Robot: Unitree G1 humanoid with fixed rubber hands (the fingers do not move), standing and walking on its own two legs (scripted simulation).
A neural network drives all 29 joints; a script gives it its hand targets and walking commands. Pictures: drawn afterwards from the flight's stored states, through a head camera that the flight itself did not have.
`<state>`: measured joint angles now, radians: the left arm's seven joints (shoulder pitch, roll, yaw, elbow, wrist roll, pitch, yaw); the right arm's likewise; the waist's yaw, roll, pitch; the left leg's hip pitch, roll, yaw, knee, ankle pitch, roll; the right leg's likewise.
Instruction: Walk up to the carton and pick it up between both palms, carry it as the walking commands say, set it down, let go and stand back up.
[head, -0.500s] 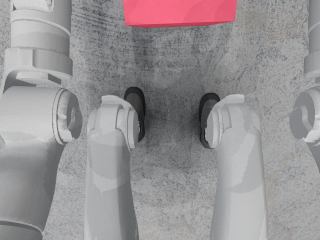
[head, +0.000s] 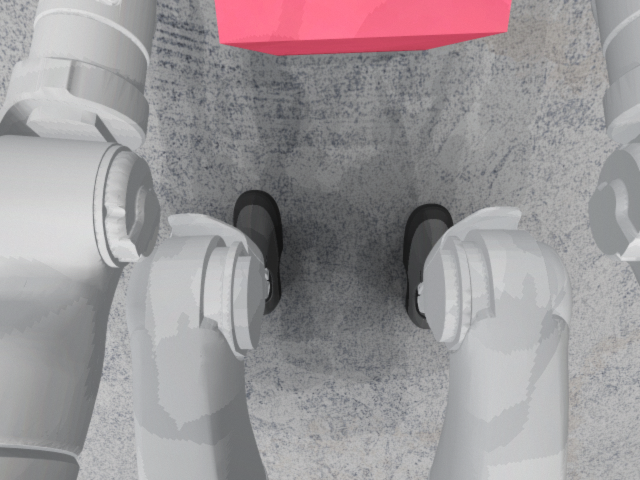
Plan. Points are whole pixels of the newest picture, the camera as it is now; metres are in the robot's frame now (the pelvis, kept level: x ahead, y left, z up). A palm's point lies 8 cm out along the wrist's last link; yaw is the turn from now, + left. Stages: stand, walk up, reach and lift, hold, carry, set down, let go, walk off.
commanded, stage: reach and lift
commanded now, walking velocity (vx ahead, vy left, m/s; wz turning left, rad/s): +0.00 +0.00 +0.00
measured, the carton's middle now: out of the picture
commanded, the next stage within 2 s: none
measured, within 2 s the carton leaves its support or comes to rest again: leaves its support in 1.64 s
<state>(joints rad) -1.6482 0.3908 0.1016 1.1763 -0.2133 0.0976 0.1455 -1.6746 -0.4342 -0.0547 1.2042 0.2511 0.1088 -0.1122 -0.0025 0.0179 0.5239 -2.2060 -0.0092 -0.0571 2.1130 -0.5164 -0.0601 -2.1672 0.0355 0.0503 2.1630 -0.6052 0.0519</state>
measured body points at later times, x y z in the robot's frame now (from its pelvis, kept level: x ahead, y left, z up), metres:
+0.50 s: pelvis +0.00 +0.00 -0.01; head +0.39 -0.01 +0.20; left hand +0.59 +0.16 -0.20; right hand +0.59 -0.19 -0.20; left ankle +0.13 +0.14 -0.35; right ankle +0.11 -0.13 -0.35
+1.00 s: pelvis +0.00 +0.00 -0.01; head +0.40 -0.01 +0.20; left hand +0.59 +0.14 -0.20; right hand +0.59 -0.15 -0.20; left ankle +0.13 +0.14 -0.35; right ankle +0.11 -0.13 -0.35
